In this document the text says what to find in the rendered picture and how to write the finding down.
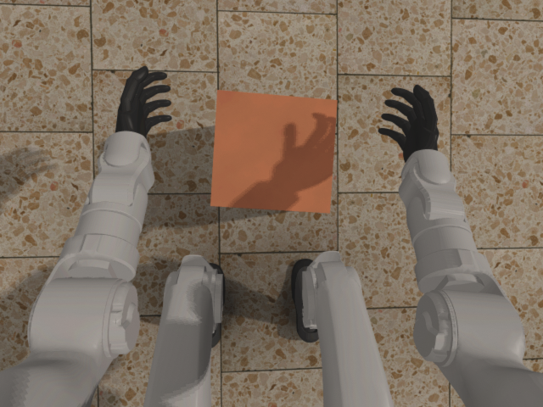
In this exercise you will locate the robot left hand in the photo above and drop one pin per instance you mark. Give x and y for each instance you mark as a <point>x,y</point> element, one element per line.
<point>133,110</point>

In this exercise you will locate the robot right hand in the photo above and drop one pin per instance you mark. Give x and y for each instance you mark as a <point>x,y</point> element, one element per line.
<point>421,130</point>

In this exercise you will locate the left robot upper arm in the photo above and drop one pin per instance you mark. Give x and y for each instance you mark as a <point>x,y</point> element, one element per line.
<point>78,327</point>

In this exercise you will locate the robot left foot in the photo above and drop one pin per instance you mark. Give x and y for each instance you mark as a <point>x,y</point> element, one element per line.
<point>217,334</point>

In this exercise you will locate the left robot forearm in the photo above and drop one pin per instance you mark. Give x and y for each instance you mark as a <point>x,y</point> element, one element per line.
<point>106,238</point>

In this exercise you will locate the right robot forearm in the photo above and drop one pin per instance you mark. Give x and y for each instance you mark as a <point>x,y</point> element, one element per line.
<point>447,257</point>

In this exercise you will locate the right robot upper arm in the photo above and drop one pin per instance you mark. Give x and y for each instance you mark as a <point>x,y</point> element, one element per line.
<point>476,340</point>

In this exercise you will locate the carton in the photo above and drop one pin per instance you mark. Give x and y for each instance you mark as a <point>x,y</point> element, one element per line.
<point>273,152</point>

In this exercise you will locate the robot right thigh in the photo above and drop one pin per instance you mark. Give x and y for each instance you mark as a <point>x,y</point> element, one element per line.
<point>352,369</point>

